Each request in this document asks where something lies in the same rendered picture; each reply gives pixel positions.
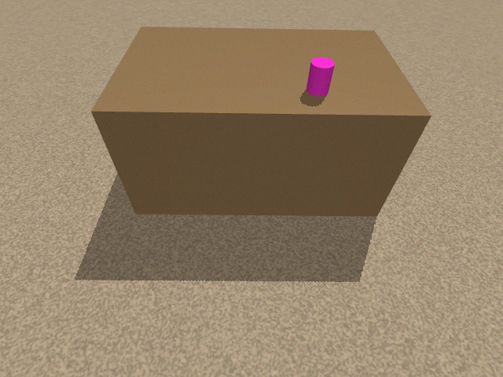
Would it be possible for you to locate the can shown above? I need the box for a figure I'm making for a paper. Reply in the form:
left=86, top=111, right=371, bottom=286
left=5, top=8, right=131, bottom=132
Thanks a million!
left=307, top=57, right=335, bottom=97

